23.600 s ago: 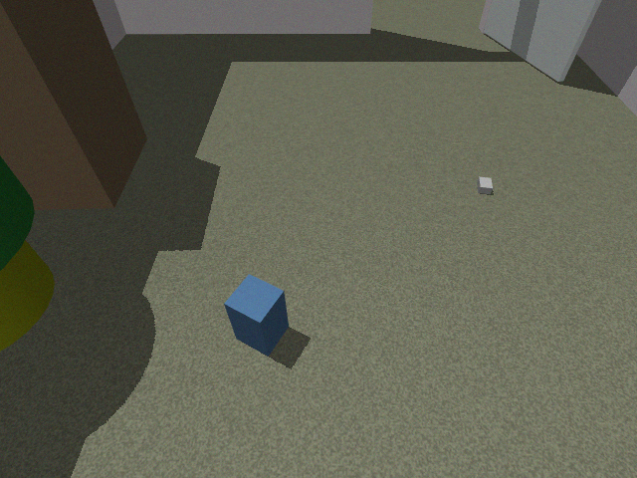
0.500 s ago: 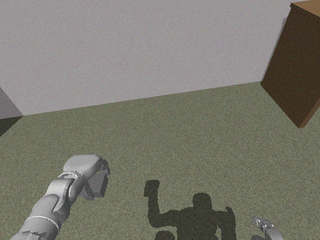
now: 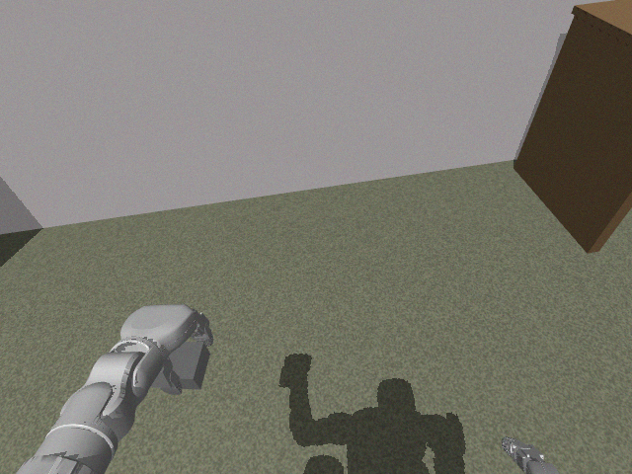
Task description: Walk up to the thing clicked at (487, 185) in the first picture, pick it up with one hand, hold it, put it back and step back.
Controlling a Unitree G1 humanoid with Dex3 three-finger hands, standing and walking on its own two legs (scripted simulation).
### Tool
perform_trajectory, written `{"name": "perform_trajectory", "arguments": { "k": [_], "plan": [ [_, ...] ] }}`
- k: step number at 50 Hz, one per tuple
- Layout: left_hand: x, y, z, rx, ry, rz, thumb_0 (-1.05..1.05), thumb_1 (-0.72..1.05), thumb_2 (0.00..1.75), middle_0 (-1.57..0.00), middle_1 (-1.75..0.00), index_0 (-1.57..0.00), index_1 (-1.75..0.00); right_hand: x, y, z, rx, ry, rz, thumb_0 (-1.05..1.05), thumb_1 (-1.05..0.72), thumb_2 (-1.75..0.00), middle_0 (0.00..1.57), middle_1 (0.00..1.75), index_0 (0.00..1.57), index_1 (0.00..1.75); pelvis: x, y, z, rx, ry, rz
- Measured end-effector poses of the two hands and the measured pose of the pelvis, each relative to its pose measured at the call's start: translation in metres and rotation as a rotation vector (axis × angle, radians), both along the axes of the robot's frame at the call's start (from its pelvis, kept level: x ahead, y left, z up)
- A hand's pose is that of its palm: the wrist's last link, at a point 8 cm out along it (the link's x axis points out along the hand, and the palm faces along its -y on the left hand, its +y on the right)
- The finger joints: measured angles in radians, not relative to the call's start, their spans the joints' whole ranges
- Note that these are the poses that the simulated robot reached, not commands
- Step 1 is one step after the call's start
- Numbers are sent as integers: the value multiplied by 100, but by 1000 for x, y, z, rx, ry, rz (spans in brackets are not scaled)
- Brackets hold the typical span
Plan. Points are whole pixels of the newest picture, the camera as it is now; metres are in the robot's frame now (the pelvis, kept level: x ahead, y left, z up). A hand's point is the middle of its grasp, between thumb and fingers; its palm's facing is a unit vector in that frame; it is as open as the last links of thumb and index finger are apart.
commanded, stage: crouch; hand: left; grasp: from above
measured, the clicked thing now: (177, 364) +0.31 +0.23 -0.07
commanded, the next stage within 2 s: lower in 1.90 s
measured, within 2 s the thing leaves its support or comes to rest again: neither
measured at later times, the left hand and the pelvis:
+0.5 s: hand (183, 382) +0.31 +0.25 -0.14, palm faces -0.42 +0.05 -0.91, open 8.2 cm; pelvis -0.02 +0.00 -0.06, yaw +1 degrees
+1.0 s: hand (208, 409) +0.35 +0.28 -0.39, palm faces -0.46 +0.03 -0.89, open 8.3 cm; pelvis -0.06 +0.01 -0.26, yaw -1 degrees
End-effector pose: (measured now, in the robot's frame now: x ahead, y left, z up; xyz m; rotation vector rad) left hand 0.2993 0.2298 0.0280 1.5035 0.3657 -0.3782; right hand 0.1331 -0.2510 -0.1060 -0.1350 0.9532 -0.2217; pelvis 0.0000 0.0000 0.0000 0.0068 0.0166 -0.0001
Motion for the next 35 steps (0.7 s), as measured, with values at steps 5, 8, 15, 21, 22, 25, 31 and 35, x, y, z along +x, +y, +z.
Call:
{"name": "perform_trajectory", "arguments": {
  "k": [5,8,15,21,22,25,31,35],
  "plan": [
    [-1,0,-1,-1,0,-5,-3,27,19,-89,-21,-94,-20,0,-1,0,-1,5,-4,1,-91,-90,20,30,20,30,1,0,0,0,3,0],
    [-1,0,-4,0,-2,-7,-3,28,18,-88,-23,-93,-21,1,-1,-1,-3,8,-3,1,-91,-90,20,30,20,30,1,0,0,0,6,2],
    [-2,2,-27,3,-4,-19,-3,29,18,-86,-25,-91,-23,-2,-3,-5,-17,30,9,1,-90,-90,20,30,20,30,-3,-1,-6,-1,45,11],
    [2,7,-70,43,-16,-46,-3,28,19,-86,-26,-91,-24,-15,-12,-29,-53,90,29,1,-90,-90,21,30,20,30,-13,-2,-31,-10,145,21],
    [4,8,-78,52,-23,-48,-3,28,19,-86,-26,-91,-24,-19,-14,-35,-60,103,31,1,-90,-90,21,30,20,30,-15,-2,-37,-13,165,22],
    [10,13,-107,69,-41,-38,-3,28,19,-86,-26,-91,-24,-34,-19,-57,-79,145,28,1,-91,-90,21,30,20,30,-21,-1,-58,-22,227,26],
    [21,21,-173,90,-45,-37,-3,27,20,-87,-26,-91,-24,-73,-29,-108,-117,241,3,1,-91,-90,21,30,20,30,-35,3,-108,-41,347,29],
    [30,26,-215,90,-56,-27,-3,27,21,-86,-27,-91,-24,-101,-30,-145,-136,303,-15,1,-91,-90,20,30,20,30,-45,6,-144,-52,419,28]
  ]
}}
